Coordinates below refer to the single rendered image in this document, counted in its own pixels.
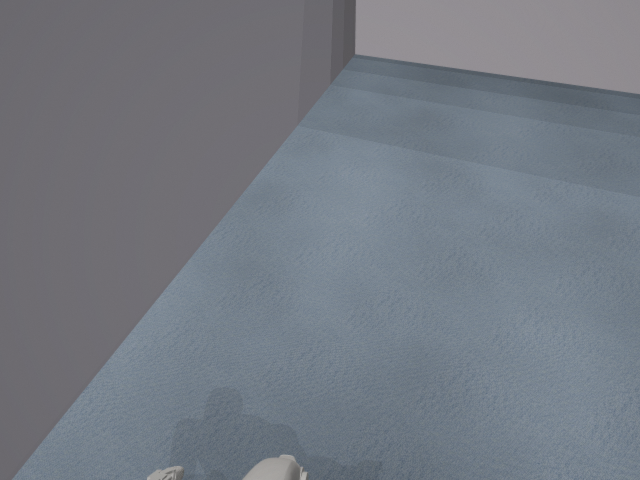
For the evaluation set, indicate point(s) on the robot left thigh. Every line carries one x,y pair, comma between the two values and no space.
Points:
277,469

